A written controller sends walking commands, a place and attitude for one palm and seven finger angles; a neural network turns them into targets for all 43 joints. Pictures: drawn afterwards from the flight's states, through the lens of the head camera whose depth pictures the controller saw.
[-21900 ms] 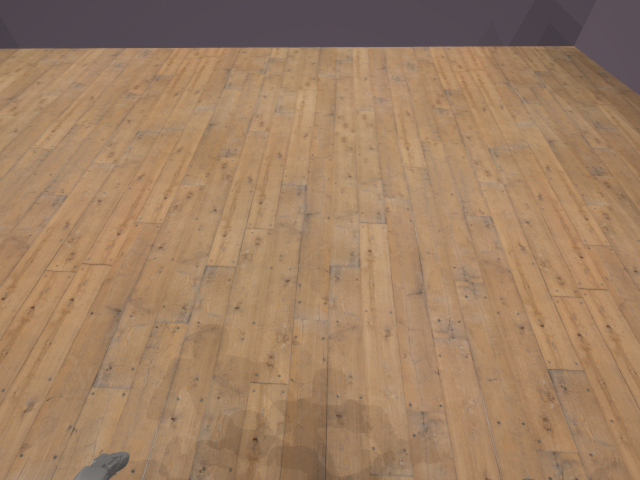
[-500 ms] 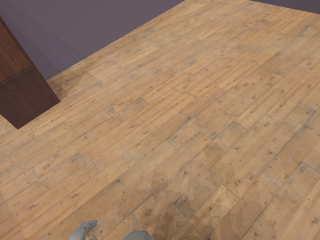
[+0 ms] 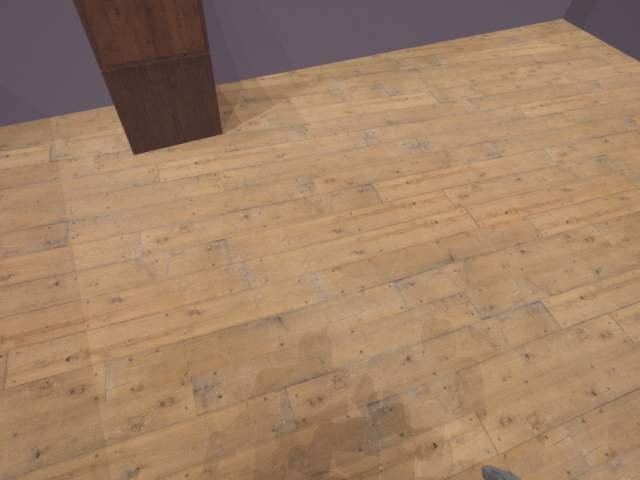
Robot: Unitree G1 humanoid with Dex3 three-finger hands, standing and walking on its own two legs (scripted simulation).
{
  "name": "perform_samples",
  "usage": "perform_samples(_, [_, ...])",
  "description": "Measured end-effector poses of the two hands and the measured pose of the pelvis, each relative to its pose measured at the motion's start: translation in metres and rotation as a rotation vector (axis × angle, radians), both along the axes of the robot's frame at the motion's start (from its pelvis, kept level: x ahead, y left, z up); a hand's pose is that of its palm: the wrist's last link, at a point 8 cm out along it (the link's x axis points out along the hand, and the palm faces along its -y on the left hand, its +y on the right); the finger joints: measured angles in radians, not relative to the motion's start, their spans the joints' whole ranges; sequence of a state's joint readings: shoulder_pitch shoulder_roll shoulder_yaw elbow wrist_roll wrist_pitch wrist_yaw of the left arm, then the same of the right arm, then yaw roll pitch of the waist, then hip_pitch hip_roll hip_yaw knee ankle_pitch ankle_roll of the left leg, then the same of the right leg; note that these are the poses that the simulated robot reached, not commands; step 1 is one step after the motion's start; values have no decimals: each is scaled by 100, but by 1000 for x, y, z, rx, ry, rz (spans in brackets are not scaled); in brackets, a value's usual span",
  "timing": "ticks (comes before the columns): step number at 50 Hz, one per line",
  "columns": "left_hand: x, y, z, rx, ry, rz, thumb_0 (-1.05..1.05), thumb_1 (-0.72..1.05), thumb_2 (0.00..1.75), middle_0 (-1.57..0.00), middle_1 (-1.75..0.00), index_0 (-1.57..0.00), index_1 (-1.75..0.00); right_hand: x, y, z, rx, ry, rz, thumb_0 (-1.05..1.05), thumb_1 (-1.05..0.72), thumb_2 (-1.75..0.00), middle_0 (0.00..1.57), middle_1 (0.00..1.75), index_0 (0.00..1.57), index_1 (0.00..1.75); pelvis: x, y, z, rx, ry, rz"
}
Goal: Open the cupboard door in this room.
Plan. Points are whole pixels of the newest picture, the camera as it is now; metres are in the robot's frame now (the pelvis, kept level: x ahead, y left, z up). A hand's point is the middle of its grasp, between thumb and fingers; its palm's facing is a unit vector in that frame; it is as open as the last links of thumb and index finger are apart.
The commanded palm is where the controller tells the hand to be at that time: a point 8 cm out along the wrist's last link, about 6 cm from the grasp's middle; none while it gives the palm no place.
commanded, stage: turn or walk to find it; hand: left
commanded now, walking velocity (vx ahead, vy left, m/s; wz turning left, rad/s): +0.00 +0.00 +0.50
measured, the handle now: out of the picture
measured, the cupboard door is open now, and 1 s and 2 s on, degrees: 0 0 0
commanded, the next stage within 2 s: stand and wait in 1.24 s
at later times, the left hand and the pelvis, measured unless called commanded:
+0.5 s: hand (185, 466) +0.14 +0.19 -0.13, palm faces +0.17 -0.95 -0.25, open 7.4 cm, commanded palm none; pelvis +0.04 -0.04 +0.00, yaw +13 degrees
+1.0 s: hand out of the picture -0.01 +0.10 -0.15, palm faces +0.58 -0.80 -0.17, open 7.4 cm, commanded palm none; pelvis +0.18 +0.03 +0.00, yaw +28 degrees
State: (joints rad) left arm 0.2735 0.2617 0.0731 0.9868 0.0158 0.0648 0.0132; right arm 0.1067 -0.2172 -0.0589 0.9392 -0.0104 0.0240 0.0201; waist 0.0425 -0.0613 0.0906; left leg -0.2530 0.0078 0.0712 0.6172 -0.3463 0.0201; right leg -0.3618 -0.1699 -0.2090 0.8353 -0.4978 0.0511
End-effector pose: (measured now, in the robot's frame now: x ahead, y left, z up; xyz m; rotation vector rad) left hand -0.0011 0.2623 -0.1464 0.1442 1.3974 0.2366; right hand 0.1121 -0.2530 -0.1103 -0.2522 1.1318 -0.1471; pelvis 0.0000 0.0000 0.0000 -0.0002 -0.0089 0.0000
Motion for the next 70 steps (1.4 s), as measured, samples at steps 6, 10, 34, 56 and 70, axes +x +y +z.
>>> perform_samples(6, [15,16,14,-6,-65,36,0,91,90,-20,-29,-20,-29,4,27,13,0,0,50,1,-91,-90,20,30,20,30,0,12,14,-28,-3,57])
perform_samples(10, [33,19,23,4,-142,38,0,91,90,-20,-29,-20,-29,-5,34,10,20,24,62,1,-91,-90,20,30,20,30,0,14,17,-23,-3,88])
perform_samples(34, [56,-69,52,61,-201,225,0,91,90,-21,-30,-21,-29,40,-42,-21,70,233,157,1,-91,-90,20,30,20,30,84,-46,22,48,-12,336])
perform_samples(56, [6,-69,8,-204,250,616,0,91,90,-21,-30,-20,-29,337,221,-18,114,-69,595,1,-91,-90,20,30,20,30,216,88,-7,-8,-10,507])
perform_samples(70, [269,131,30,25,-292,436,0,91,90,-20,-29,-20,-29,326,192,-2,-5,123,409,-2,-94,-90,20,30,20,30,304,144,17,12,-18,537])
